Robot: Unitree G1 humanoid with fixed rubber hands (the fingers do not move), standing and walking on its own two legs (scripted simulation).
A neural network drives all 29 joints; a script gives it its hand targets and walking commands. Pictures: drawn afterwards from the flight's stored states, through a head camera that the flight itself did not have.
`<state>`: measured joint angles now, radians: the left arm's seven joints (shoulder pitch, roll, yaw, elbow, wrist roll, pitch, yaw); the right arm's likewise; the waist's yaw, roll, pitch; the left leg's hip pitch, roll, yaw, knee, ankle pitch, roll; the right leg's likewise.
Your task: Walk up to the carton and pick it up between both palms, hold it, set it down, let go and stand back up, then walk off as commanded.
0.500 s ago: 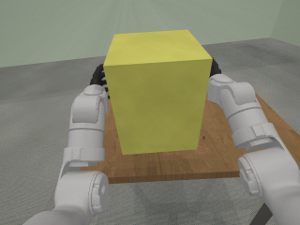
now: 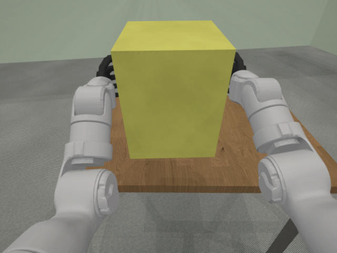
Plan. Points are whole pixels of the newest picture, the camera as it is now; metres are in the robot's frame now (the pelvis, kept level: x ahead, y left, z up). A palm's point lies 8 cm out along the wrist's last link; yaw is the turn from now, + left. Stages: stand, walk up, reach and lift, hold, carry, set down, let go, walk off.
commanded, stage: hold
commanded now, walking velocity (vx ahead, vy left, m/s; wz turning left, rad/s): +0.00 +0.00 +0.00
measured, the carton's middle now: (171, 89) +0.40 +0.01 +0.26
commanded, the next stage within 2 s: set down in 0.40 s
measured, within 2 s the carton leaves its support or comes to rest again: neither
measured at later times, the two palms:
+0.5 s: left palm (102, 88) +0.40 +0.17 +0.26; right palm (227, 83) +0.41 -0.12 +0.27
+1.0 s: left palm (104, 104) +0.41 +0.18 +0.21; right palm (217, 100) +0.43 -0.11 +0.21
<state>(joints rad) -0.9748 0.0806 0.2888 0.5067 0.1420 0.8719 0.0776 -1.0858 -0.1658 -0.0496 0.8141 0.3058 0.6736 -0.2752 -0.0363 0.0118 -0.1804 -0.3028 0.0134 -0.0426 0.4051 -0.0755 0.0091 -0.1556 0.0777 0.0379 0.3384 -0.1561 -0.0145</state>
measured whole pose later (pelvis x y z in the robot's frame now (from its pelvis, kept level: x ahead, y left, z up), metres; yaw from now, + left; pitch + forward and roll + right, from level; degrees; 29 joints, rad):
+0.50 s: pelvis +0.03 +0.02 +0.00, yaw +1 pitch -1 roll -3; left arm -0.89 0.08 0.22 0.44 0.12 0.86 0.08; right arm -1.01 -0.19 0.03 0.75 0.39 0.67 -0.30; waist -0.07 0.03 -0.19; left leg -0.29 -0.02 -0.05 0.44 -0.13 0.04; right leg -0.10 0.05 0.03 0.30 -0.19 0.01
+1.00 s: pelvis +0.04 +0.01 +0.00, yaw +2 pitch -5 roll -2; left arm -0.77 0.05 0.25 0.45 0.19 0.65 0.07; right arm -0.90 -0.10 -0.01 0.83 0.26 0.37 -0.23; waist -0.05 -0.01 -0.06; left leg -0.18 -0.02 -0.06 0.40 -0.13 0.02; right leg 0.00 0.05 0.02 0.28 -0.20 0.00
